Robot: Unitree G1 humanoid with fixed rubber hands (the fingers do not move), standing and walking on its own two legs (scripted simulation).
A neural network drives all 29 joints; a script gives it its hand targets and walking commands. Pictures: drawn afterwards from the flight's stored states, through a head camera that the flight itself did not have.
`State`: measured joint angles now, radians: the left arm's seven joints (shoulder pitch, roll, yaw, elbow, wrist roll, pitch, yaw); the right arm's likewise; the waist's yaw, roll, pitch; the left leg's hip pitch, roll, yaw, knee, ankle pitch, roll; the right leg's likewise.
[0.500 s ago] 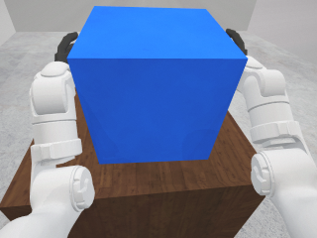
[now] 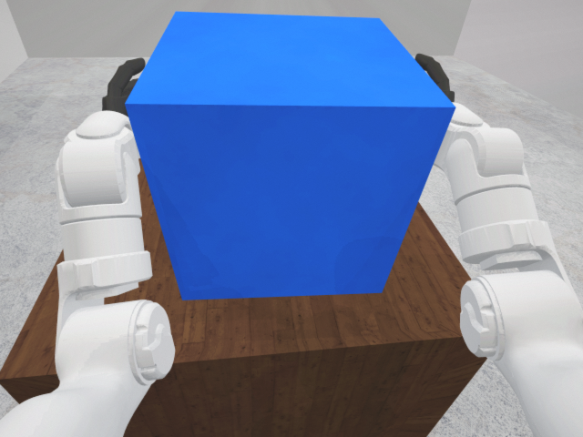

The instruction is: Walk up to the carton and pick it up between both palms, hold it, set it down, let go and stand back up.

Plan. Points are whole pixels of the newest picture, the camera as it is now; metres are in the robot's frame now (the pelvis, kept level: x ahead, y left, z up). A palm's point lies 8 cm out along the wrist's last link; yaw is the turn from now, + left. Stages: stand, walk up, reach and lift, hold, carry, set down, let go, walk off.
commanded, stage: hold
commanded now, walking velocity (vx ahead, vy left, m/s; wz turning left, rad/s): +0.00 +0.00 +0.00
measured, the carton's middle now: (282, 156) +0.40 -0.03 +0.24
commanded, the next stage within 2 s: none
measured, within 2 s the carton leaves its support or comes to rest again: neither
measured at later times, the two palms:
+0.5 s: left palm (124, 128) +0.39 +0.16 +0.29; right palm (431, 123) +0.37 -0.20 +0.30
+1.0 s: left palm (122, 126) +0.39 +0.16 +0.29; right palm (431, 120) +0.37 -0.20 +0.31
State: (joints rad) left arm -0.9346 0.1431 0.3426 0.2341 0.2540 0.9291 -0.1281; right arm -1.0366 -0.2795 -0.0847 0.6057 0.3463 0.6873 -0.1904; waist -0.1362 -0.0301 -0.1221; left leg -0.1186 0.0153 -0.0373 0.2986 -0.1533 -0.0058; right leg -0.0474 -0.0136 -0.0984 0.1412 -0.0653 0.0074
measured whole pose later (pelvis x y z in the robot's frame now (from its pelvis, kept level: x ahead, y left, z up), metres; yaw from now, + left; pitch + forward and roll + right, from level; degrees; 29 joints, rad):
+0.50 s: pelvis +0.00 +0.00 +0.00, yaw +0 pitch -1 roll -1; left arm -0.92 0.15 0.34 0.22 0.25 0.92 -0.13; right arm -1.01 -0.27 -0.09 0.57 0.34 0.68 -0.19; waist -0.14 -0.03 -0.12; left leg -0.12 0.01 -0.04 0.30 -0.15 -0.01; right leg -0.05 -0.01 -0.10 0.14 -0.06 0.01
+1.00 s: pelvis +0.00 +0.00 +0.00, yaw +0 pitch -1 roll -1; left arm -0.94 0.15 0.34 0.25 0.25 0.91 -0.13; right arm -1.02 -0.27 -0.09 0.59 0.33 0.68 -0.19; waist -0.14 -0.04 -0.13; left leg -0.13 0.01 -0.04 0.30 -0.15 0.00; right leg -0.05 -0.02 -0.10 0.14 -0.07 0.01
